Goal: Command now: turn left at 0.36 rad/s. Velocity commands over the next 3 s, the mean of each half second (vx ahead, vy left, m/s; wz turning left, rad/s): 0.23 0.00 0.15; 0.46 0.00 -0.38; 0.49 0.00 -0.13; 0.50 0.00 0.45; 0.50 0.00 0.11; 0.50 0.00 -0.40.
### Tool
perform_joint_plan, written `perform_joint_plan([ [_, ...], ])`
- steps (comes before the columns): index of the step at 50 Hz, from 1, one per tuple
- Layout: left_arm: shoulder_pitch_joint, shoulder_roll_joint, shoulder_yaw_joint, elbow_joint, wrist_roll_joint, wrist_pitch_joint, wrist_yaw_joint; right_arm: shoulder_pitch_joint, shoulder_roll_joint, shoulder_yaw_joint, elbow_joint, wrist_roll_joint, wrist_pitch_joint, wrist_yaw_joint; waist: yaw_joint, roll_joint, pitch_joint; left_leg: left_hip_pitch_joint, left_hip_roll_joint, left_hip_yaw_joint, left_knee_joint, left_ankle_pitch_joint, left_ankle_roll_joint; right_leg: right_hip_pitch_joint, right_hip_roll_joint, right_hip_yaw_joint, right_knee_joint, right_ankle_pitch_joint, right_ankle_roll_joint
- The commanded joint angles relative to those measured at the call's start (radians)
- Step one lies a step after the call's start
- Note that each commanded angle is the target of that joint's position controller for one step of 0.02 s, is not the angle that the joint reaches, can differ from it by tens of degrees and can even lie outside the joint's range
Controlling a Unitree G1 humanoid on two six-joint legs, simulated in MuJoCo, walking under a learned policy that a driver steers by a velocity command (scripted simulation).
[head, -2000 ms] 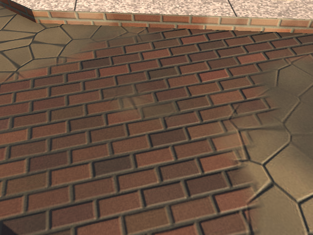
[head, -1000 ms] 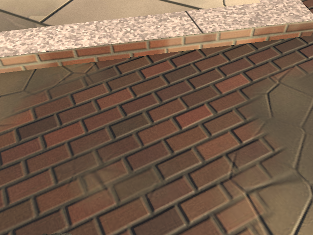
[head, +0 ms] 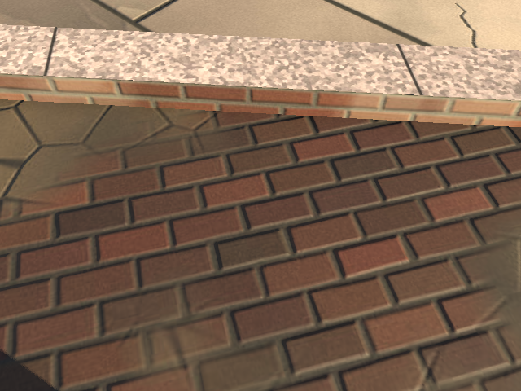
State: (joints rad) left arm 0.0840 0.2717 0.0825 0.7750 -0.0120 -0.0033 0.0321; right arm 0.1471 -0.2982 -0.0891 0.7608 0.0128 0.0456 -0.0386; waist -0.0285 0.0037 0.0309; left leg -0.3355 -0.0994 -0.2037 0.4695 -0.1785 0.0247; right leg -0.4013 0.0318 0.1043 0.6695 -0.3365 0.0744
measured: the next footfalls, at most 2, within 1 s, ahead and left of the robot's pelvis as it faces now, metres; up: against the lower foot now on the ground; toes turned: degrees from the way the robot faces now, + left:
right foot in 0.06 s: +0.06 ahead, -0.13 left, +0.00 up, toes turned +6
left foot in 0.44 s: +0.09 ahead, +0.12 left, +0.00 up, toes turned +4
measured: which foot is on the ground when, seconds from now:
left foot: down 0.00-0.06, up 0.08-0.42, down 0.44-0.92, up 0.94-1.00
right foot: up 0.00-0.04, down 0.06-0.44, up 0.46-0.90, down 0.92-1.00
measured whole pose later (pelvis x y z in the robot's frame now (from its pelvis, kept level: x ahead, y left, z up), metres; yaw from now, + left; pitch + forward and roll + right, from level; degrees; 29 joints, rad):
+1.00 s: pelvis +0.31 -0.03 -0.02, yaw -12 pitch +2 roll +0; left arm 0.10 0.29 0.06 0.67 -0.02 -0.05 -0.04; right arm 0.32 -0.28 -0.04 0.85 0.02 -0.09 0.00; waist -0.03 0.00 0.07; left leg -0.21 0.03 0.01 1.17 -0.46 -0.01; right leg -0.48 0.08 -0.04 0.62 -0.17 -0.12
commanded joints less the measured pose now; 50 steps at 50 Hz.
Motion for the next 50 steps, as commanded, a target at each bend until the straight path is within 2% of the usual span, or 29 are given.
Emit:
perform_joint_plan([
  [1, 0.062, 0.078, 0.019, -0.038, 0.001, -0.029, -0.018, -0.035, -0.132, -0.020, -0.072, 0.003, 0.000, -0.009, 0.043, 0.167, -0.155, 0.116, 0.218, -0.229, -0.044, 0.236, 0.144, 0.144, 0.003, -0.051, -0.209, 0.128, -0.031],
  [2, 0.074, 0.092, 0.022, -0.032, 0.007, -0.032, -0.022, -0.010, -0.112, -0.012, -0.069, 0.004, 0.001, -0.012, 0.042, 0.138, -0.145, 0.084, 0.182, -0.214, -0.015, 0.150, 0.108, 0.214, -0.030, -0.031, -0.293, 0.212, -0.054],
  [3, 0.080, 0.153, 0.031, -0.042, 0.029, -0.032, -0.018, 0.030, -0.074, 0.002, -0.070, -0.012, -0.002, -0.013, 0.015, -0.009, -0.152, -0.003, 0.103, -0.132, 0.121, -0.036, 0.054, 0.296, -0.193, 0.131, -0.332, 0.336, -0.113],
  [4, 0.066, 0.216, 0.040, -0.043, 0.058, -0.026, -0.017, 0.044, -0.068, 0.002, -0.095, -0.006, -0.014, -0.011, -0.022, -0.241, -0.107, -0.145, -0.044, 0.000, 0.246, -0.360, 0.002, 0.281, -0.355, 0.332, -0.365, 0.523, -0.273],
  [5, 0.060, 0.155, 0.025, -0.051, 0.065, -0.034, -0.017, 0.033, -0.132, -0.013, -0.086, -0.020, -0.026, -0.008, 0.007, -0.222, -0.132, -0.148, 0.013, -0.001, 0.431, -0.446, -0.037, 0.234, -0.430, 0.428, -0.405, 0.375, -0.371],
  [6, 0.044, 0.131, 0.018, -0.053, 0.048, -0.040, -0.017, 0.027, -0.166, -0.027, -0.075, -0.009, -0.029, -0.004, 0.010, -0.165, -0.106, -0.174, 0.034, 0.003, 0.508, -0.377, -0.044, 0.229, -0.375, 0.377, -0.425, 0.157, -0.346],
  [7, 0.041, 0.128, 0.017, -0.042, 0.027, -0.041, -0.015, 0.029, -0.142, -0.024, -0.058, -0.009, -0.026, -0.002, 0.007, -0.145, -0.080, -0.210, 0.051, 0.028, 0.525, -0.308, -0.056, 0.241, -0.309, 0.322, -0.447, -0.072, -0.293],
  [8, 0.058, 0.121, 0.013, -0.026, 0.006, -0.043, -0.013, 0.033, -0.120, -0.019, -0.049, -0.014, -0.025, 0.001, 0.017, -0.169, -0.046, -0.261, 0.066, 0.050, 0.527, -0.252, -0.068, 0.270, -0.279, 0.310, -0.475, -0.179, -0.265],
  [10, 0.112, 0.132, 0.013, -0.003, 0.000, -0.041, -0.004, -0.004, -0.093, -0.010, -0.048, -0.005, -0.041, 0.013, 0.047, -0.169, 0.001, -0.290, 0.084, 0.123, 0.496, -0.190, -0.078, 0.288, -0.250, 0.265, -0.507, -0.165, -0.253],
  [14, 0.188, 0.154, 0.020, 0.024, -0.004, -0.054, 0.001, -0.102, -0.038, 0.010, -0.067, 0.003, -0.089, 0.026, 0.101, -0.170, -0.012, -0.204, 0.104, 0.193, 0.257, -0.150, -0.062, 0.324, -0.233, 0.189, -0.505, -0.042, -0.256],
  [17, 0.209, 0.182, 0.027, 0.037, -0.011, -0.056, -0.011, -0.101, -0.046, 0.012, -0.062, 0.011, -0.106, 0.036, 0.101, -0.187, -0.006, -0.080, 0.091, 0.228, 0.115, -0.164, -0.036, 0.267, -0.242, 0.172, -0.500, -0.044, -0.276],
  [20, 0.194, 0.180, 0.024, 0.039, -0.027, -0.048, -0.021, -0.023, -0.053, 0.008, -0.023, 0.014, -0.117, 0.044, 0.043, -0.154, -0.011, 0.131, 0.071, 0.258, -0.057, -0.029, 0.004, 0.156, -0.237, 0.154, -0.453, -0.046, -0.267],
  [21, 0.193, 0.159, 0.015, 0.040, -0.024, -0.048, -0.024, 0.037, -0.065, 0.001, 0.000, 0.016, -0.116, 0.041, 0.012, -0.135, -0.033, 0.242, 0.072, 0.252, -0.079, -0.020, 0.019, 0.102, -0.221, 0.141, -0.411, -0.033, -0.247],
  [22, 0.171, 0.113, 0.000, 0.035, -0.015, -0.053, -0.027, 0.136, -0.085, -0.007, 0.028, 0.021, -0.116, 0.035, -0.035, -0.115, -0.071, 0.391, 0.124, 0.193, -0.084, -0.031, 0.040, 0.012, -0.190, 0.101, -0.318, -0.022, -0.209],
  [23, 0.130, 0.024, -0.028, 0.010, 0.002, -0.062, -0.036, 0.270, -0.144, -0.021, 0.050, 0.011, -0.115, 0.024, -0.091, 0.057, -0.127, 0.570, 0.312, -0.043, -0.149, -0.111, 0.094, -0.155, -0.090, -0.012, -0.008, -0.064, -0.142],
  [24, 0.124, 0.037, -0.024, -0.043, -0.017, -0.084, -0.029, 0.315, -0.260, -0.052, 0.063, -0.003, -0.115, 0.033, -0.086, 0.270, -0.113, 0.592, 0.510, -0.370, -0.263, -0.319, 0.227, -0.387, -0.013, -0.095, 0.224, -0.219, -0.115],
  [25, 0.108, 0.133, -0.001, -0.035, -0.034, -0.091, -0.026, 0.277, -0.179, -0.031, 0.053, -0.010, -0.128, 0.039, -0.082, 0.163, -0.034, 0.522, 0.514, -0.383, -0.286, -0.426, 0.253, -0.459, -0.082, -0.017, 0.381, -0.215, -0.124],
  [26, 0.118, 0.150, 0.007, -0.025, -0.044, -0.091, -0.031, 0.228, -0.114, -0.012, 0.043, -0.012, -0.140, 0.041, -0.057, 0.153, 0.020, 0.491, 0.457, -0.292, -0.298, -0.412, 0.213, -0.492, -0.101, 0.021, 0.424, -0.112, -0.141],
  [29, 0.122, 0.111, 0.006, -0.007, -0.024, -0.081, -0.039, 0.140, -0.067, 0.007, 0.033, -0.015, -0.148, 0.047, -0.012, 0.114, 0.059, 0.400, 0.367, -0.032, -0.330, -0.046, 0.137, -0.455, -0.137, 0.033, 0.399, 0.086, -0.132],
  [33, 0.097, 0.062, -0.007, -0.029, -0.016, -0.067, -0.048, 0.147, -0.076, 0.004, 0.050, -0.027, -0.152, 0.040, -0.007, 0.084, 0.043, 0.324, 0.321, 0.173, -0.346, 0.257, 0.132, -0.397, -0.115, -0.004, 0.288, 0.263, -0.083],
  [36, 0.001, 0.035, -0.024, -0.078, -0.009, -0.065, -0.063, 0.155, -0.095, 0.005, 0.064, -0.020, -0.152, 0.031, -0.030, 0.077, 0.068, 0.259, 0.299, 0.277, -0.374, 0.270, 0.117, -0.298, -0.107, -0.082, 0.091, 0.404, -0.081],
  [40, -0.105, 0.030, -0.035, -0.146, -0.011, -0.063, -0.093, 0.222, -0.122, 0.000, 0.098, -0.004, -0.138, 0.026, -0.049, 0.052, 0.096, 0.361, 0.351, 0.326, -0.340, 0.367, 0.110, -0.287, -0.091, -0.129, -0.036, 0.387, -0.124],
  [43, -0.077, 0.075, -0.015, -0.173, -0.012, -0.059, -0.109, 0.207, -0.167, -0.012, 0.085, -0.002, -0.114, 0.014, 0.006, 0.093, 0.022, 0.466, 0.373, 0.369, -0.167, 0.833, 0.080, -0.185, -0.022, -0.199, -0.048, 0.245, -0.180],
  [45, 0.138, 0.149, 0.026, -0.132, -0.016, -0.050, -0.102, 0.194, -0.189, -0.017, 0.075, -0.005, -0.094, 0.001, 0.131, 0.109, -0.112, 0.419, 0.353, 0.393, 0.145, 1.023, 0.051, 0.111, 0.049, -0.226, -0.080, 0.212, -0.234],
  [46, 0.297, 0.212, 0.058, -0.097, -0.016, -0.040, -0.082, 0.195, -0.183, -0.011, 0.058, -0.008, -0.097, -0.004, 0.210, 0.054, -0.192, 0.207, 0.316, 0.392, 0.407, 0.830, 0.018, 0.412, 0.010, -0.115, -0.111, 0.230, -0.277],
  [47, 0.328, 0.321, 0.076, -0.094, -0.017, -0.040, -0.069, 0.316, -0.020, 0.041, 0.007, -0.040, -0.124, 0.020, 0.104, -0.232, -0.320, -0.267, 0.128, 0.349, 0.828, -0.155, -0.047, 0.829, -0.280, 0.426, -0.136, 0.109, -0.466],
  [48, 0.353, 0.258, 0.056, -0.116, -0.014, -0.046, -0.064, 0.241, -0.080, 0.037, -0.005, -0.010, -0.170, 0.037, 0.152, -0.168, -0.478, -0.380, 0.052, 0.113, 0.986, -0.397, -0.041, 0.887, -0.377, 0.764, -0.330, -0.023, -0.532],
  [49, 0.314, 0.211, 0.041, -0.109, -0.001, -0.055, -0.063, 0.123, -0.138, 0.018, -0.046, 0.030, -0.193, 0.047, 0.170, -0.120, -0.320, -0.467, 0.112, 0.081, 0.978, -0.314, -0.017, 0.783, -0.339, 0.614, -0.369, 0.007, -0.460],
  [50, 0.248, 0.186, 0.033, -0.116, -0.004, -0.061, -0.061, 0.087, -0.125, 0.026, -0.067, 0.029, -0.204, 0.043, 0.124, -0.033, -0.202, -0.449, 0.157, 0.092, 0.885, -0.227, -0.002, 0.612, -0.296, 0.487, -0.379, 0.077, -0.421],
])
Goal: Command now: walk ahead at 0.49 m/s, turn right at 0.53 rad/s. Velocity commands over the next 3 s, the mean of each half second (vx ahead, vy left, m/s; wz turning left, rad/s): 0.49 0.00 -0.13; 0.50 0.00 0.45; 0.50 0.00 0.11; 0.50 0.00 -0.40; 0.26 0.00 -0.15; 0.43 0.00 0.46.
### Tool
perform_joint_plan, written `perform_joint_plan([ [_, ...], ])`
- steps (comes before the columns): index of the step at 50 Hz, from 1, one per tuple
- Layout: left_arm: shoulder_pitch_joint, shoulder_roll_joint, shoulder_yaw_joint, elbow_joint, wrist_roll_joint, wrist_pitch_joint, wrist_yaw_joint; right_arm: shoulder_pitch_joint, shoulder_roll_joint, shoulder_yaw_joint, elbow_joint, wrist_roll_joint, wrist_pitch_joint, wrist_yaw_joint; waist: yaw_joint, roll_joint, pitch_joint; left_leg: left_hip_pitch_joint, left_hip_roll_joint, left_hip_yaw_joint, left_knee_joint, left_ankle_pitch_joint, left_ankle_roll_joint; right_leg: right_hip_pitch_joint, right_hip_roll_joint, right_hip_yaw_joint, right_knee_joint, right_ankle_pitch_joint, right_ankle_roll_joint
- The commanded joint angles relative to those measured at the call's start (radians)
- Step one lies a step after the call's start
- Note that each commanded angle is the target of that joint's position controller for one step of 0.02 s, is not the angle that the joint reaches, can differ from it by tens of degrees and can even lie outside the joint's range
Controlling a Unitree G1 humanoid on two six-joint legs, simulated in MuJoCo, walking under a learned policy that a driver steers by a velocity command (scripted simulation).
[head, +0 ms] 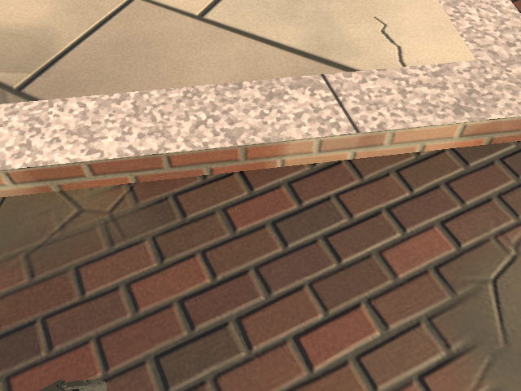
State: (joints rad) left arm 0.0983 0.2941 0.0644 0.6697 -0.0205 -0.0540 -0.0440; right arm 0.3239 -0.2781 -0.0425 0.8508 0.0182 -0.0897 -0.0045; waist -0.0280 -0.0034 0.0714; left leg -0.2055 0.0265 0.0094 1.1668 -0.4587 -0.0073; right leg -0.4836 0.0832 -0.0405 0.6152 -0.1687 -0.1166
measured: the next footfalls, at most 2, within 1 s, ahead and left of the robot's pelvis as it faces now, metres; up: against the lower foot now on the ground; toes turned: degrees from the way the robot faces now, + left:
left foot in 0.44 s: +0.44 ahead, +0.13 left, +0.00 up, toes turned -2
right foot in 0.94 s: +0.71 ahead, -0.04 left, +0.00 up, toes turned +15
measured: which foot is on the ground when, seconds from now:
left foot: up 0.00-0.42, down 0.44-0.96, up 0.98-1.00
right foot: down 0.00-0.46, up 0.48-0.92, down 0.94-1.00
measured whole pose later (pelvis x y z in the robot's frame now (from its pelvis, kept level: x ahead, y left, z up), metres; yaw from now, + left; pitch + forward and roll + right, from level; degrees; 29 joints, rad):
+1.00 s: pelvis +0.57 +0.03 +0.01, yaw +14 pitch +1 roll +1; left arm 0.12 0.29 0.01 0.68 0.05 -0.08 0.00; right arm 0.41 -0.31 -0.07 0.83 -0.01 -0.04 0.01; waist -0.06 0.01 0.02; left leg -0.15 -0.13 -0.18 0.79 -0.47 0.07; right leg -0.41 0.02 -0.01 0.56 -0.16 -0.03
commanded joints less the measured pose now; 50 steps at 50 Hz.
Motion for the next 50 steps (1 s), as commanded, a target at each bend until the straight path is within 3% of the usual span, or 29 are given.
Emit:
perform_joint_plan([
  [1, 0.162, 0.138, 0.042, -0.025, 0.006, -0.014, 0.015, -0.098, -0.139, -0.024, -0.151, 0.002, -0.068, 0.001, 0.074, 0.029, -0.161, -0.527, 0.062, -0.109, 0.098, 0.090, 0.025, 0.531, -0.305, 0.537, -0.339, 0.014, -0.204],
  [3, 0.092, 0.113, 0.032, -0.056, 0.023, -0.017, 0.018, -0.053, -0.147, -0.036, -0.148, -0.020, -0.041, -0.002, 0.008, -0.008, -0.118, -0.408, 0.094, -0.112, 0.021, 0.130, 0.008, 0.345, -0.254, 0.450, -0.387, 0.126, -0.198],
  [4, 0.085, 0.115, 0.034, -0.058, 0.017, -0.020, 0.021, -0.039, -0.136, -0.036, -0.151, -0.027, -0.029, -0.002, -0.005, -0.017, -0.108, -0.391, 0.099, -0.101, -0.019, 0.140, -0.008, 0.295, -0.244, 0.423, -0.404, 0.158, -0.203],
  [6, 0.103, 0.127, 0.036, -0.046, 0.012, -0.024, 0.030, -0.061, -0.112, -0.030, -0.164, -0.037, -0.011, -0.006, -0.006, -0.023, -0.085, -0.387, 0.097, -0.074, -0.106, 0.206, -0.043, 0.214, -0.225, 0.350, -0.421, 0.217, -0.201],
  [8, 0.130, 0.133, 0.035, -0.030, 0.014, -0.024, 0.041, -0.130, -0.092, -0.021, -0.185, -0.039, -0.008, -0.007, 0.020, -0.035, -0.066, -0.395, 0.094, -0.059, -0.244, 0.351, -0.063, 0.187, -0.194, 0.287, -0.426, 0.235, -0.175],
  [10, 0.155, 0.122, 0.029, -0.010, 0.011, -0.023, 0.044, -0.188, -0.070, -0.010, -0.190, -0.033, -0.014, 0.001, 0.056, -0.052, -0.065, -0.351, 0.078, -0.042, -0.414, 0.521, -0.058, 0.191, -0.161, 0.216, -0.415, 0.200, -0.130],
  [12, 0.198, 0.133, 0.027, 0.011, 0.009, -0.026, 0.042, -0.257, -0.063, -0.003, -0.203, -0.020, -0.021, 0.012, 0.099, -0.063, -0.058, -0.322, 0.060, -0.026, -0.514, 0.635, -0.045, 0.216, -0.179, 0.210, -0.416, 0.128, -0.114],
  [14, 0.231, 0.146, 0.027, 0.033, 0.009, -0.027, 0.037, -0.305, -0.079, -0.005, -0.221, -0.006, -0.023, 0.021, 0.124, -0.063, -0.042, -0.359, 0.057, -0.031, -0.565, 0.629, -0.022, 0.300, -0.224, 0.232, -0.406, 0.104, -0.113],
  [17, 0.274, 0.159, 0.030, 0.066, 0.013, -0.018, 0.038, -0.362, -0.093, -0.007, -0.258, -0.002, -0.027, 0.040, 0.139, -0.055, -0.016, -0.480, 0.046, -0.035, -0.610, 0.496, 0.027, 0.486, -0.297, 0.253, -0.356, 0.199, -0.104],
  [20, 0.254, 0.174, 0.036, 0.075, 0.013, -0.003, 0.048, -0.301, -0.109, -0.014, -0.262, 0.001, -0.026, 0.056, 0.091, -0.076, -0.049, -0.416, 0.003, -0.011, -0.636, 0.348, 0.081, 0.576, -0.314, 0.210, -0.265, 0.481, -0.065],
  [22, 0.209, 0.170, 0.030, 0.059, 0.018, 0.007, 0.057, -0.082, -0.167, -0.048, -0.209, -0.005, -0.021, 0.049, -0.029, -0.058, -0.198, -0.078, -0.058, 0.030, -0.671, 0.403, 0.135, 0.515, -0.243, 0.116, -0.003, 0.780, -0.018],
  [23, 0.212, 0.135, 0.013, 0.031, 0.039, 0.003, 0.065, 0.075, -0.233, -0.066, -0.190, -0.009, -0.016, 0.041, -0.084, 0.039, -0.321, 0.204, 0.095, -0.189, -0.658, 0.472, 0.202, 0.322, -0.193, 0.068, 0.281, 0.539, 0.021],
  [24, 0.330, 0.047, -0.013, 0.014, 0.040, -0.021, 0.053, 0.110, -0.295, -0.082, -0.180, -0.007, -0.014, 0.046, -0.016, 0.300, -0.396, 0.531, 0.291, -0.681, -0.753, 0.284, 0.370, -0.102, 0.002, 0.053, 0.616, -0.220, 0.103],
  [25, 0.269, 0.114, -0.008, 0.016, 0.025, -0.045, 0.040, 0.128, -0.195, -0.059, -0.183, 0.009, -0.007, 0.044, -0.064, 0.212, -0.395, 0.582, 0.295, -0.784, -0.842, 0.117, 0.349, -0.242, -0.031, 0.174, 0.700, -0.357, 0.099],
  [26, 0.169, 0.148, 0.001, -0.016, -0.004, -0.063, 0.028, 0.072, -0.169, -0.052, -0.197, 0.000, 0.000, 0.037, -0.073, 0.142, -0.256, 0.478, 0.271, -0.659, -0.862, 0.137, 0.314, -0.307, -0.076, 0.172, 0.702, -0.278, 0.093],
  [27, 0.139, 0.123, -0.010, 0.003, 0.072, -0.048, 0.036, 0.041, -0.178, -0.056, -0.162, -0.063, 0.028, 0.027, -0.031, -0.052, -0.164, 0.299, 0.245, -0.538, -0.856, 0.397, 0.282, -0.229, -0.113, 0.120, 0.632, -0.161, 0.097],
  [28, 0.140, 0.101, -0.014, -0.008, 0.088, -0.033, 0.037, 0.031, -0.172, -0.052, -0.162, -0.058, 0.036, 0.023, 0.001, -0.055, -0.117, 0.200, 0.208, -0.461, -0.862, 0.573, 0.264, -0.174, -0.132, 0.109, 0.580, -0.161, 0.109],
  [29, 0.168, 0.094, -0.018, -0.008, 0.094, -0.013, 0.036, 0.015, -0.159, -0.047, -0.155, -0.044, 0.037, 0.024, 0.031, -0.011, -0.120, 0.135, 0.166, -0.398, -0.869, 0.651, 0.248, -0.113, -0.144, 0.104, 0.540, -0.170, 0.125],
  [31, 0.208, 0.089, -0.022, 0.004, 0.087, 0.015, 0.030, 0.003, -0.159, -0.046, -0.152, -0.028, 0.030, 0.028, 0.053, 0.055, -0.128, 0.067, 0.119, -0.338, -0.889, 0.691, 0.257, -0.063, -0.144, 0.078, 0.500, -0.191, 0.144],
  [33, 0.171, 0.086, -0.026, -0.009, 0.079, 0.023, 0.026, 0.019, -0.172, -0.052, -0.138, -0.026, 0.032, 0.025, 0.047, 0.082, -0.109, 0.030, 0.094, -0.322, -0.926, 0.596, 0.265, -0.076, -0.148, 0.062, 0.421, -0.151, 0.161],
  [37, 0.015, 0.072, -0.038, -0.046, 0.073, 0.019, 0.021, 0.076, -0.173, -0.060, -0.110, -0.022, 0.040, 0.024, -0.008, 0.084, -0.046, 0.036, 0.068, -0.336, -0.963, 0.440, 0.249, -0.127, -0.152, 0.058, 0.203, 0.015, 0.178],
  [41, -0.088, 0.072, -0.043, -0.074, 0.058, 0.002, 0.017, 0.125, -0.186, -0.070, -0.092, -0.031, 0.041, 0.021, -0.052, 0.086, -0.050, 0.093, 0.072, -0.366, -0.905, 0.502, 0.226, -0.087, -0.116, 0.057, 0.041, 0.086, 0.172],
  [43, -0.086, 0.083, -0.040, -0.079, 0.054, -0.006, 0.020, 0.116, -0.193, -0.074, -0.093, -0.036, 0.043, 0.017, -0.042, 0.092, -0.056, 0.095, 0.084, -0.397, -0.859, 0.550, 0.202, -0.016, -0.097, 0.066, -0.016, 0.063, 0.158],
  [45, -0.002, 0.100, -0.032, -0.054, 0.055, -0.015, 0.027, 0.080, -0.198, -0.073, -0.095, -0.038, 0.042, 0.011, 0.003, 0.096, -0.069, 0.063, 0.096, -0.414, -0.813, 0.570, 0.166, 0.128, -0.081, 0.056, -0.073, 0.026, 0.131],
  [46, 0.078, 0.106, -0.026, -0.026, 0.059, -0.023, 0.036, 0.067, -0.191, -0.069, -0.089, -0.034, 0.039, 0.011, 0.046, 0.075, -0.088, 0.040, 0.070, -0.395, -0.733, 0.635, 0.145, 0.247, -0.067, 0.044, -0.129, 0.031, 0.112],
  [47, 0.177, 0.140, -0.012, 0.001, 0.071, -0.037, 0.048, 0.079, -0.157, -0.056, -0.081, -0.027, 0.031, 0.014, 0.090, 0.020, -0.151, 0.009, 0.011, -0.340, -0.569, 0.655, 0.119, 0.397, -0.116, 0.091, -0.171, 0.010, 0.080],
  [48, 0.332, 0.209, 0.003, 0.008, 0.087, -0.042, 0.064, 0.081, -0.093, -0.035, -0.104, -0.023, 0.021, 0.015, 0.151, -0.106, -0.281, -0.077, -0.049, -0.239, -0.302, 0.442, 0.094, 0.576, -0.342, 0.335, -0.229, -0.194, 0.023],
  [49, 0.329, 0.308, 0.032, 0.032, 0.081, -0.023, 0.063, 0.193, -0.058, -0.027, -0.124, -0.010, 0.024, 0.015, 0.079, -0.348, -0.294, -0.339, -0.194, -0.127, -0.108, -0.069, 0.071, 0.682, -0.505, 0.786, -0.384, -0.307, -0.089],
  [50, 0.277, 0.211, 0.021, 0.033, 0.058, -0.011, 0.054, 0.162, -0.131, -0.034, -0.081, -0.042, 0.042, 0.006, 0.058, -0.144, -0.172, -0.416, -0.102, -0.154, -0.027, -0.038, 0.082, 0.582, -0.489, 0.780, -0.386, -0.422, -0.091],
])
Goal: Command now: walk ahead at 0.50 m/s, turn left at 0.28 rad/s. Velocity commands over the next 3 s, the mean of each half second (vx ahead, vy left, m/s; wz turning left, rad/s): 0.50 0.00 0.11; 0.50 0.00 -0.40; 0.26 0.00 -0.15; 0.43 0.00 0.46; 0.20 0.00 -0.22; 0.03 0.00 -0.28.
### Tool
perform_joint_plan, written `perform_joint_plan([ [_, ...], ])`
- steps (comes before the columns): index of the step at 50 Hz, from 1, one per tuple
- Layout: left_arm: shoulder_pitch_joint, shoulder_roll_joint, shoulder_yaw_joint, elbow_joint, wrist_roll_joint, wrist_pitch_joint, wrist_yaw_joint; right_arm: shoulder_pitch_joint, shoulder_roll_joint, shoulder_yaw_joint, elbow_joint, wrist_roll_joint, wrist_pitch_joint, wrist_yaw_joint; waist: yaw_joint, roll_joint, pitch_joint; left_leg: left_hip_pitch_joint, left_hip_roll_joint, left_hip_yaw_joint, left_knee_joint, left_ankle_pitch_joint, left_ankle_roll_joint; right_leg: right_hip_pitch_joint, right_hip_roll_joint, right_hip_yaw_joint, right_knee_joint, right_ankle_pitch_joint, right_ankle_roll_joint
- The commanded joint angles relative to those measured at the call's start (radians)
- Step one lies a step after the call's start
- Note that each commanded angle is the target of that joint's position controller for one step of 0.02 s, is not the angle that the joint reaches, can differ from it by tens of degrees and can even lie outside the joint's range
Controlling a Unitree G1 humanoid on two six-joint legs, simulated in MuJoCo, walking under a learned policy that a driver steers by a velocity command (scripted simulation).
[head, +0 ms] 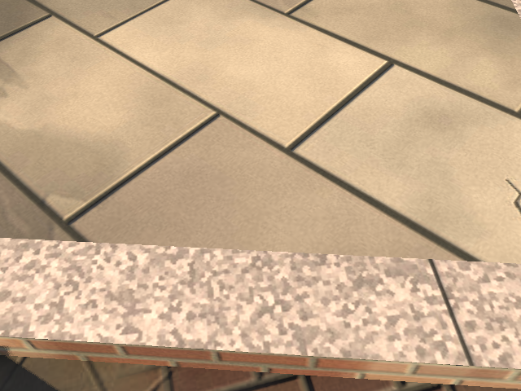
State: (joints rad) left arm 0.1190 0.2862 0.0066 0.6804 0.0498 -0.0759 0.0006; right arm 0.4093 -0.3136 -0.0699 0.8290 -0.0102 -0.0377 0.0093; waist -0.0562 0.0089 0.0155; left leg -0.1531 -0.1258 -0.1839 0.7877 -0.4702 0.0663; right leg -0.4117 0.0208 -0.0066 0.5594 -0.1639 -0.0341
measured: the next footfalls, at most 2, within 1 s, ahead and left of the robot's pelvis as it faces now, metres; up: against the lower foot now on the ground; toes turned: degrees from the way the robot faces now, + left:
left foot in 0.44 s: +0.35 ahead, +0.10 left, +0.00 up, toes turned +5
right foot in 1.00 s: +0.67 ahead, -0.10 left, +0.12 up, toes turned -20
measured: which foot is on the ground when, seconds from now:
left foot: up 0.00-0.42, down 0.44-1.00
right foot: down 0.00-0.44, up 0.46-0.98, down 1.00-1.00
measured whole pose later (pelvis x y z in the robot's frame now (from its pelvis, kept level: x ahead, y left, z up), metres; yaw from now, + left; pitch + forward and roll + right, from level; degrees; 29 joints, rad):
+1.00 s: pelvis +0.51 -0.02 +0.01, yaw -13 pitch +4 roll -1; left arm -0.04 0.12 -0.05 0.62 0.02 0.01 -0.02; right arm 0.53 -0.15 0.02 1.06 0.01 -0.07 -0.04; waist -0.01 -0.01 0.01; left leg 0.12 0.07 0.28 0.31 -0.30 0.01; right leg -0.87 0.04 -0.20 1.15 -0.43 -0.19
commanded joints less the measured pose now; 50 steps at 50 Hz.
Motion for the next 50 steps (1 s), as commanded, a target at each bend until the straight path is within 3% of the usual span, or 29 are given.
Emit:
perform_joint_plan([
  [1, 0.206, 0.145, 0.061, 0.016, -0.022, 0.010, 0.002, 0.006, -0.097, -0.008, -0.059, -0.019, -0.007, 0.004, 0.086, -0.062, -0.028, -0.456, 0.077, 0.037, 0.340, 0.059, 0.008, 0.418, -0.369, 0.600, -0.335, -0.379, -0.156],
  [2, 0.177, 0.113, 0.052, 0.024, -0.020, 0.008, -0.002, -0.035, -0.081, -0.003, -0.063, -0.019, -0.007, 0.011, 0.077, -0.053, 0.009, -0.435, 0.102, 0.048, 0.307, 0.108, 0.000, 0.358, -0.319, 0.473, -0.351, -0.232, -0.139],
  [3, 0.178, 0.100, 0.046, 0.038, -0.020, 0.002, 0.000, -0.064, -0.073, -0.002, -0.066, -0.028, -0.003, 0.017, 0.071, -0.087, 0.024, -0.419, 0.120, 0.061, 0.277, 0.126, -0.006, 0.332, -0.281, 0.381, -0.359, -0.101, -0.127],
  [6, 0.218, 0.099, 0.046, 0.082, -0.029, -0.025, -0.007, -0.072, -0.055, 0.008, -0.055, -0.035, 0.007, 0.025, 0.056, -0.118, -0.011, -0.388, 0.116, 0.086, 0.255, 0.172, -0.026, 0.340, -0.234, 0.245, -0.355, 0.207, -0.125],
  [11, 0.271, 0.093, 0.045, 0.145, -0.039, -0.025, -0.007, -0.259, -0.026, 0.031, -0.100, -0.040, 0.003, 0.038, 0.079, -0.107, 0.030, -0.474, 0.163, 0.167, 0.089, 0.291, -0.065, 0.364, -0.210, 0.133, -0.402, 0.311, -0.143],
  [15, 0.320, 0.108, 0.047, 0.193, -0.034, -0.019, -0.010, -0.395, 0.007, 0.057, -0.129, -0.028, -0.006, 0.038, 0.110, -0.111, 0.039, -0.358, 0.149, 0.243, -0.140, 0.373, -0.058, 0.341, -0.184, 0.064, -0.379, 0.422, -0.123],
  [18, 0.329, 0.118, 0.050, 0.218, -0.031, -0.013, -0.008, -0.390, -0.008, 0.058, -0.123, -0.024, -0.008, 0.024, 0.093, -0.126, 0.020, -0.275, 0.130, 0.253, -0.189, 0.346, -0.019, 0.374, -0.223, 0.071, -0.311, 0.536, -0.117],
  [20, 0.305, 0.120, 0.049, 0.225, -0.040, -0.010, -0.001, -0.253, -0.023, 0.049, -0.072, -0.032, -0.016, 0.006, 0.026, -0.091, -0.036, -0.104, 0.086, 0.264, -0.249, 0.337, 0.019, 0.372, -0.213, 0.049, -0.151, 0.740, -0.106],
  [21, 0.300, 0.113, 0.045, 0.228, -0.046, -0.008, 0.000, -0.131, -0.043, 0.036, -0.026, -0.043, -0.024, -0.004, -0.028, -0.049, -0.089, 0.050, 0.073, 0.268, -0.317, 0.356, 0.042, 0.331, -0.174, 0.018, 0.011, 0.741, -0.087],
  [22, 0.294, 0.084, 0.033, 0.205, -0.049, -0.011, 0.000, 0.014, -0.109, 0.016, 0.003, -0.063, -0.033, -0.018, -0.086, 0.026, -0.167, 0.272, 0.244, 0.086, -0.362, 0.328, 0.081, 0.154, -0.130, 0.005, 0.252, 0.460, -0.064],
  [23, 0.395, -0.047, 0.004, 0.177, -0.053, -0.007, -0.001, 0.045, -0.215, -0.007, 0.002, -0.067, -0.027, -0.024, -0.021, 0.257, -0.240, 0.441, 0.557, -0.329, -0.435, 0.422, 0.190, -0.126, 0.025, -0.057, 0.584, -0.332, -0.027],
  [24, 0.386, 0.086, 0.040, 0.213, -0.033, 0.016, 0.011, 0.052, -0.192, -0.017, 0.013, -0.014, -0.010, -0.016, -0.046, 0.118, -0.233, 0.352, 0.550, -0.400, -0.486, 0.233, 0.226, -0.178, 0.014, 0.055, 0.715, -0.358, -0.038],
  [25, 0.325, 0.084, 0.046, 0.201, -0.025, 0.020, 0.006, -0.056, -0.118, 0.003, -0.003, -0.009, -0.007, -0.014, 0.001, 0.076, -0.078, 0.224, 0.500, -0.284, -0.531, 0.076, 0.202, -0.230, -0.033, 0.074, 0.736, -0.283, -0.045],
  [26, 0.282, 0.058, 0.042, 0.196, -0.024, 0.021, -0.004, -0.104, -0.056, 0.018, -0.007, -0.012, -0.012, -0.009, 0.014, 0.071, 0.005, 0.123, 0.450, -0.202, -0.586, 0.044, 0.171, -0.247, -0.061, 0.055, 0.745, -0.224, -0.042],
  [28, 0.287, 0.034, 0.045, 0.210, -0.018, 0.040, -0.020, -0.124, -0.008, 0.031, 0.005, -0.017, -0.030, -0.015, 0.058, 0.088, 0.044, 0.028, 0.381, -0.064, -0.635, 0.152, 0.112, -0.209, -0.086, 0.050, 0.750, -0.141, -0.023],
  [32, 0.229, -0.015, 0.050, 0.190, -0.017, 0.067, -0.034, -0.044, -0.007, 0.025, 0.064, -0.017, -0.064, -0.015, 0.079, 0.048, 0.059, 0.010, 0.371, 0.094, -0.643, 0.339, 0.104, -0.319, -0.081, 0.050, 0.863, -0.063, -0.008],
  [33, 0.215, -0.048, 0.049, 0.190, -0.018, 0.079, -0.019, 0.031, 0.005, 0.023, 0.096, -0.024, -0.066, -0.016, 0.057, 0.095, 0.043, 0.048, 0.388, 0.094, -0.633, 0.344, 0.127, -0.398, -0.055, 0.010, 1.052, -0.110, -0.011],
  [35, 0.119, -0.071, 0.045, 0.141, -0.021, 0.090, 0.000, 0.076, 0.024, 0.030, 0.126, -0.029, -0.067, -0.016, 0.050, 0.075, 0.081, 0.073, 0.404, 0.119, -0.631, 0.257, 0.130, -0.599, -0.057, 0.025, 1.225, -0.165, -0.023],
  [37, -0.041, -0.123, 0.023, 0.059, -0.023, 0.093, 0.027, 0.154, 0.044, 0.043, 0.172, -0.036, -0.071, -0.014, 0.024, 0.073, 0.127, 0.156, 0.451, 0.103, -0.612, 0.297, 0.134, -0.890, -0.039, 0.018, 1.518, -0.282, -0.060],
  [39, -0.133, -0.139, 0.001, -0.023, -0.030, 0.085, 0.043, 0.172, 0.035, 0.051, 0.197, -0.042, -0.078, -0.011, 0.046, 0.016, 0.145, 0.168, 0.455, 0.144, -0.628, 0.242, 0.094, -1.018, -0.042, 0.057, 1.521, -0.325, -0.093],
  [41, -0.218, -0.154, -0.028, -0.101, -0.025, 0.081, 0.034, 0.173, 0.044, 0.066, 0.227, -0.034, -0.078, -0.016, 0.077, -0.025, 0.158, 0.090, 0.390, 0.227, -0.658, 0.222, 0.037, -0.983, -0.052, 0.016, 1.336, -0.304, -0.103],
  [43, -0.238, -0.143, -0.037, -0.147, -0.019, 0.085, 0.021, 0.176, 0.027, 0.072, 0.243, -0.025, -0.079, -0.034, 0.081, 0.006, 0.137, 0.069, 0.359, 0.280, -0.702, 0.346, 0.042, -0.902, -0.050, -0.059, 1.180, -0.283, -0.089],
  [44, -0.191, -0.135, -0.045, -0.148, -0.012, 0.092, 0.001, 0.145, 0.006, 0.071, 0.229, -0.009, -0.073, -0.050, 0.109, 0.007, 0.096, 0.039, 0.359, 0.334, -0.750, 0.495, 0.064, -0.745, -0.087, -0.098, 1.009, -0.231, -0.090],
  [45, -0.198, -0.135, -0.049, -0.149, -0.014, 0.096, -0.009, 0.145, 0.003, 0.070, 0.230, 0.001, -0.066, -0.057, 0.090, 0.010, 0.075, 0.044, 0.355, 0.367, -0.780, 0.639, 0.078, -0.627, -0.078, -0.157, 0.891, -0.219, -0.096],
  [46, -0.168, -0.131, -0.048, -0.133, -0.034, 0.096, -0.015, 0.114, 0.016, 0.082, 0.205, 0.032, -0.063, -0.059, 0.112, -0.021, 0.040, 0.005, 0.351, 0.430, -0.735, 1.102, 0.074, -0.396, -0.033, -0.244, 0.737, -0.225, -0.120],
  [47, -0.117, -0.123, -0.046, -0.108, -0.038, 0.100, -0.015, 0.137, -0.032, 0.073, 0.192, 0.042, -0.058, -0.064, 0.131, 0.041, -0.055, 0.042, 0.371, 0.435, -0.606, 1.620, 0.077, -0.223, 0.038, -0.311, 0.704, -0.221, -0.130],
  [48, -0.010, -0.092, -0.030, -0.080, -0.038, 0.101, -0.016, 0.121, -0.104, 0.049, 0.176, 0.031, -0.046, -0.066, 0.184, 0.137, -0.146, 0.147, 0.399, 0.434, -0.419, 1.866, 0.067, -0.142, 0.078, -0.297, 0.635, -0.256, -0.147],
  [49, 0.124, -0.052, -0.011, -0.042, -0.034, 0.093, -0.024, 0.095, -0.149, 0.028, 0.150, 0.022, -0.033, -0.059, 0.226, 0.225, -0.248, 0.247, 0.420, 0.417, -0.204, 1.933, 0.062, -0.048, 0.110, -0.235, 0.539, -0.294, -0.183],
  [50, 0.218, 0.003, 0.013, -0.021, -0.031, 0.076, -0.033, 0.064, -0.173, 0.012, 0.117, 0.026, -0.029, -0.043, 0.275, 0.250, -0.315, 0.207, 0.399, 0.421, 0.075, 1.757, 0.026, 0.127, 0.113, -0.086, 0.339, -0.257, -0.220],
])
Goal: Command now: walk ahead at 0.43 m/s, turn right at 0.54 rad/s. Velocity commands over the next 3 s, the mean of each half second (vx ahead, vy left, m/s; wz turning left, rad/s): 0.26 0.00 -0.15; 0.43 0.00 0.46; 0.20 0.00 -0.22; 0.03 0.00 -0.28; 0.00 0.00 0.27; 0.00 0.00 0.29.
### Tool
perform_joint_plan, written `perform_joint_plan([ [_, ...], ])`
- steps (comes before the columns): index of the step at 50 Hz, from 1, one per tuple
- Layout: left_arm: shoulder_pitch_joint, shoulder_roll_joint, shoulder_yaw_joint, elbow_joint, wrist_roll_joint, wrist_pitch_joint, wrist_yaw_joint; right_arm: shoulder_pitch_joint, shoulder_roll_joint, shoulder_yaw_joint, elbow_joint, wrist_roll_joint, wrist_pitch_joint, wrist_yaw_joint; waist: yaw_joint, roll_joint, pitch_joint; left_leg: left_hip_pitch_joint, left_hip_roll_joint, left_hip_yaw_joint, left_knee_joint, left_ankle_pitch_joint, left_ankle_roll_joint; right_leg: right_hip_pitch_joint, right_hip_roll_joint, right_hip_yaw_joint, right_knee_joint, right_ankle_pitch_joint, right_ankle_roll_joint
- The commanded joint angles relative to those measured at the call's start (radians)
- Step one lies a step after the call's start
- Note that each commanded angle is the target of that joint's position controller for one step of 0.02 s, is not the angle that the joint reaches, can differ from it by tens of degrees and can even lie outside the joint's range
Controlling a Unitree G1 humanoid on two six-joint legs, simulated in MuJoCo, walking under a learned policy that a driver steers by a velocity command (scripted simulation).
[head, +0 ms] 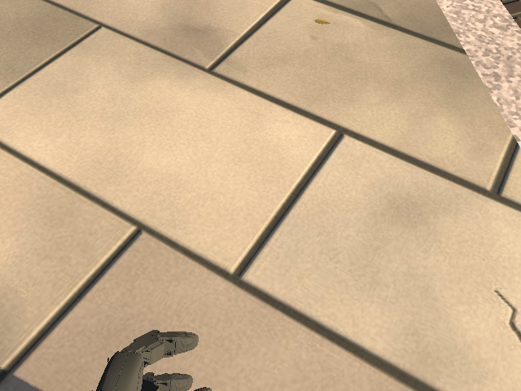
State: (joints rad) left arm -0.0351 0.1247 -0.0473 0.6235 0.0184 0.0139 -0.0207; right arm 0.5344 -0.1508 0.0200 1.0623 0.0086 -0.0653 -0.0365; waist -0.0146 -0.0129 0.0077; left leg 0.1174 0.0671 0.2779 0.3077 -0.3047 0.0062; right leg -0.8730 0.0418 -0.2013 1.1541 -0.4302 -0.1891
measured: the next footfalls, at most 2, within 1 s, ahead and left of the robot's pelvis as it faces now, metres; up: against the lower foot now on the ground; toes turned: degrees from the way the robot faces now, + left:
left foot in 0.68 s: +0.54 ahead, +0.13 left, +0.12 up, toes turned +0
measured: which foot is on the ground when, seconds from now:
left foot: down 0.00-0.02, up 0.04-0.66, down 0.68-1.00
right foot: down 0.00-0.72, up 0.74-1.00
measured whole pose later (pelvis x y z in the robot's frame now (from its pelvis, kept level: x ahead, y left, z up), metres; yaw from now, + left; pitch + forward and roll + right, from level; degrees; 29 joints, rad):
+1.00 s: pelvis +0.55 +0.05 +0.12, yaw +13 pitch +4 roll +1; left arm 0.05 0.27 0.00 0.62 0.01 -0.13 0.01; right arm 0.34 -0.24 -0.04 0.79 0.03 -0.05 -0.01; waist -0.06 -0.03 -0.02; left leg -0.18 -0.15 -0.18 0.38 -0.23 0.07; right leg -0.69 -0.07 0.10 0.69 -0.02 0.06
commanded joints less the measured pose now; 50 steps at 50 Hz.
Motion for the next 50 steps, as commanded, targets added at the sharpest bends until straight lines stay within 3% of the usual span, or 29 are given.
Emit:
perform_joint_plan([
  [1, 0.336, 0.267, 0.103, 0.052, -0.001, -0.020, -0.010, -0.021, -0.207, -0.059, -0.187, -0.009, -0.016, 0.027, 0.146, 0.038, -0.349, -0.420, 0.069, -0.082, 0.934, 0.500, 0.015, 0.855, -0.115, 0.587, -0.480, 0.042, -0.150],
  [2, 0.326, 0.378, 0.151, 0.056, -0.020, -0.007, 0.010, -0.070, -0.204, -0.072, -0.265, -0.027, -0.021, 0.053, 0.129, -0.132, -0.418, -0.720, -0.146, -0.248, 1.333, -0.012, -0.042, 0.962, -0.327, 1.197, -0.764, 0.366, -0.240],
  [3, 0.638, 0.365, 0.127, 0.145, 0.046, -0.041, -0.002, -0.047, -0.209, -0.092, -0.249, -0.058, -0.026, 0.115, 0.222, -0.054, -0.345, -0.948, -0.149, -0.666, 1.513, 0.168, 0.042, 0.977, -0.311, 1.138, -0.749, 0.340, -0.065],
  [4, 0.526, 0.326, 0.134, 0.221, 0.048, -0.076, -0.022, -0.151, -0.200, -0.093, -0.297, -0.056, -0.049, 0.112, 0.130, 0.037, -0.077, -1.059, -0.125, -0.603, 1.560, 0.191, 0.034, 0.774, -0.290, 0.919, -0.701, 0.482, 0.002],
  [5, 0.384, 0.256, 0.111, 0.237, 0.037, -0.096, -0.036, -0.161, -0.176, -0.076, -0.331, -0.079, -0.057, 0.097, 0.055, 0.063, -0.102, -1.047, -0.116, -0.557, 1.614, 0.129, 0.040, 0.687, -0.273, 0.795, -0.682, 0.552, -0.021],
  [6, 0.287, 0.178, 0.086, 0.264, 0.028, -0.114, -0.044, -0.191, -0.105, -0.045, -0.370, -0.091, -0.053, 0.082, -0.027, 0.089, -0.098, -1.053, -0.092, -0.521, 1.623, 0.096, 0.080, 0.580, -0.239, 0.669, -0.673, 0.544, -0.024],
  [8, 0.206, 0.085, 0.044, 0.267, 0.057, -0.139, -0.060, -0.183, -0.107, -0.027, -0.376, -0.050, -0.031, 0.065, -0.123, 0.055, -0.092, -1.042, -0.022, -0.469, 1.534, 0.131, 0.092, 0.411, -0.202, 0.488, -0.710, 0.727, 0.009],
  [9, 0.211, 0.107, 0.056, 0.281, 0.061, -0.152, -0.067, -0.218, -0.098, -0.021, -0.380, -0.026, -0.025, 0.059, -0.134, 0.059, -0.052, -1.033, 0.013, -0.422, 1.368, 0.169, 0.104, 0.374, -0.125, 0.371, -0.756, 0.620, 0.104],
  [10, 0.205, 0.170, 0.066, 0.230, 0.046, -0.170, -0.057, -0.225, -0.139, -0.037, -0.388, -0.029, -0.043, 0.056, -0.140, -0.038, -0.088, -0.980, 0.016, -0.392, 1.331, 0.142, 0.051, 0.354, -0.141, 0.401, -0.767, 0.744, 0.117],
  [11, 0.258, 0.215, 0.078, 0.227, 0.052, -0.187, -0.042, -0.275, -0.180, -0.045, -0.397, -0.025, -0.057, 0.058, -0.107, -0.028, -0.109, -0.979, -0.002, -0.358, 1.302, 0.119, -0.002, 0.383, -0.129, 0.376, -0.753, 0.851, 0.154],
  [14, 0.358, 0.301, 0.099, 0.186, 0.047, -0.194, -0.012, -0.396, -0.200, -0.059, -0.412, -0.016, -0.076, 0.080, -0.029, -0.075, -0.146, -0.951, -0.036, -0.293, 1.047, 0.178, -0.075, 0.550, -0.084, 0.271, -0.769, 0.976, 0.251],
  [15, 0.344, 0.308, 0.104, 0.165, 0.033, -0.189, -0.007, -0.403, -0.190, -0.058, -0.405, -0.025, -0.075, 0.096, -0.023, -0.090, -0.138, -0.920, -0.042, -0.286, 0.944, 0.248, -0.073, 0.589, -0.069, 0.241, -0.782, 0.970, 0.269],
  [17, 0.338, 0.321, 0.113, 0.150, 0.019, -0.169, -0.017, -0.406, -0.168, -0.064, -0.382, -0.049, -0.054, 0.124, -0.016, -0.082, -0.107, -0.880, -0.044, -0.289, 0.798, 0.402, -0.057, 0.643, -0.099, 0.219, -0.811, 0.885, 0.222],
  [18, 0.380, 0.327, 0.117, 0.162, 0.031, -0.163, -0.024, -0.424, -0.168, -0.067, -0.383, -0.048, -0.039, 0.126, -0.005, -0.082, -0.068, -0.931, -0.043, -0.308, 0.753, 0.433, -0.048, 0.716, -0.147, 0.230, -0.835, 0.879, 0.184],
  [20, 0.505, 0.294, 0.112, 0.207, 0.056, -0.163, -0.034, -0.475, -0.163, -0.070, -0.390, -0.024, -0.022, 0.112, 0.032, -0.065, -0.011, -1.111, -0.039, -0.405, 0.639, 0.458, -0.039, 0.954, -0.265, 0.282, -0.845, 0.923, 0.108],
  [21, 0.533, 0.274, 0.108, 0.224, 0.054, -0.161, -0.038, -0.496, -0.152, -0.067, -0.397, -0.026, -0.016, 0.102, 0.042, -0.075, 0.010, -1.190, -0.030, -0.441, 0.579, 0.450, -0.033, 1.054, -0.318, 0.325, -0.856, 0.932, 0.071],
  [24, 0.505, 0.260, 0.102, 0.238, 0.059, -0.147, -0.048, -0.496, -0.164, -0.071, -0.368, -0.039, -0.012, 0.095, 0.048, -0.046, -0.002, -1.217, -0.042, -0.428, 0.502, 0.412, -0.017, 1.185, -0.328, 0.286, -0.884, 0.913, 0.040],
  [27, 0.512, 0.260, 0.091, 0.259, 0.052, -0.137, -0.043, -0.555, -0.149, -0.066, -0.366, -0.046, -0.003, 0.113, 0.055, -0.042, 0.006, -1.090, -0.043, -0.322, 0.418, 0.345, 0.006, 1.138, -0.299, 0.207, -0.904, 0.899, 0.043],
  [32, 0.535, 0.377, 0.111, 0.278, 0.051, -0.127, -0.034, -0.569, -0.197, -0.082, -0.362, -0.025, -0.016, 0.109, 0.022, -0.081, -0.001, -0.716, -0.139, -0.188, 0.319, 0.189, 0.078, 1.041, -0.280, 0.101, -0.810, 1.257, 0.121],
  [34, 0.472, 0.423, 0.118, 0.248, 0.059, -0.131, -0.031, -0.381, -0.256, -0.108, -0.310, -0.016, -0.040, 0.081, -0.062, -0.092, -0.044, -0.402, -0.202, -0.189, 0.354, 0.218, 0.136, 0.874, -0.265, 0.066, -0.608, 1.422, 0.186],
  [35, 0.465, 0.388, 0.103, 0.219, 0.078, -0.143, -0.022, -0.198, -0.291, -0.120, -0.246, -0.017, -0.049, 0.069, -0.105, -0.041, -0.158, -0.025, -0.170, -0.292, 0.446, 0.291, 0.215, 0.598, -0.222, 0.076, -0.387, 1.318, 0.261],
  [36, 0.503, 0.311, 0.065, 0.190, 0.093, -0.155, -0.029, 0.084, -0.299, -0.136, -0.177, -0.022, -0.045, 0.059, -0.223, 0.146, -0.368, 0.452, 0.040, -0.668, 0.367, 0.282, 0.429, 0.210, -0.063, 0.112, 0.041, 0.717, 0.371],
  [37, 0.357, 0.255, 0.059, 0.155, 0.068, -0.150, -0.063, 0.290, -0.254, -0.111, -0.093, -0.063, -0.046, 0.062, -0.290, 0.194, -0.393, 0.546, 0.187, -0.962, 0.156, 0.346, 0.469, 0.020, 0.068, 0.246, 0.301, -0.168, 0.369],
  [38, 0.190, 0.236, 0.075, 0.045, -0.122, -0.181, -0.012, -0.019, -0.338, -0.136, -0.173, 0.026, -0.016, 0.053, -0.137, 0.156, -0.125, 0.178, 0.195, -1.043, 0.053, 0.338, 0.391, 0.010, 0.034, 0.330, 0.384, -0.092, 0.275],
  [40, 0.175, 0.250, 0.068, 0.009, -0.070, -0.200, 0.012, -0.206, -0.240, -0.099, -0.266, 0.019, -0.015, 0.049, -0.024, -0.034, -0.025, -0.183, 0.157, -0.864, -0.024, 0.363, 0.328, 0.094, -0.051, 0.314, 0.271, 0.023, 0.188],
  [41, 0.244, 0.256, 0.077, 0.018, -0.043, -0.192, 0.019, -0.267, -0.227, -0.092, -0.299, 0.015, -0.012, 0.051, 0.035, -0.035, -0.026, -0.291, 0.110, -0.782, -0.056, 0.348, 0.315, 0.164, -0.084, 0.307, 0.210, 0.049, 0.183],
  [43, 0.304, 0.258, 0.084, 0.017, -0.019, -0.165, 0.018, -0.340, -0.215, -0.088, -0.346, 0.005, -0.008, 0.047, 0.086, 0.020, -0.004, -0.468, 0.047, -0.684, -0.111, 0.322, 0.299, 0.254, -0.126, 0.283, 0.065, 0.084, 0.186],
  [46, 0.194, 0.211, 0.068, -0.028, 0.008, -0.150, 0.030, -0.301, -0.263, -0.104, -0.361, 0.010, -0.006, 0.026, 0.052, 0.025, 0.004, -0.643, -0.058, -0.523, -0.091, 0.433, 0.250, 0.409, -0.086, 0.202, -0.302, 0.319, 0.230],
  [50, 0.069, 0.212, 0.066, -0.049, -0.027, -0.140, 0.036, -0.150, -0.258, -0.107, -0.313, 0.027, 0.006, 0.013, -0.052, 0.109, -0.060, -0.455, -0.013, -0.565, -0.038, 0.258, 0.211, 0.442, -0.055, 0.231, -0.576, 0.554, 0.261],
])
Over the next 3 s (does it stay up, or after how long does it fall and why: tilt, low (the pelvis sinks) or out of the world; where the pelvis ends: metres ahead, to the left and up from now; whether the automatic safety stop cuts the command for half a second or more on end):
stays up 0.74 0.07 0.11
